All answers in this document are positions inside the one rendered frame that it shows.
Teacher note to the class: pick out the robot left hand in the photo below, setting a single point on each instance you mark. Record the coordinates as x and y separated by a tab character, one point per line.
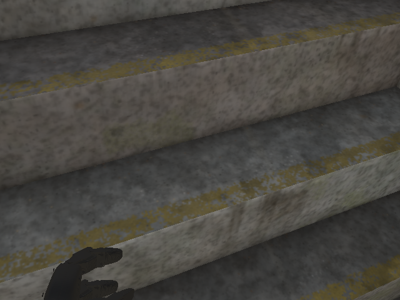
66	284

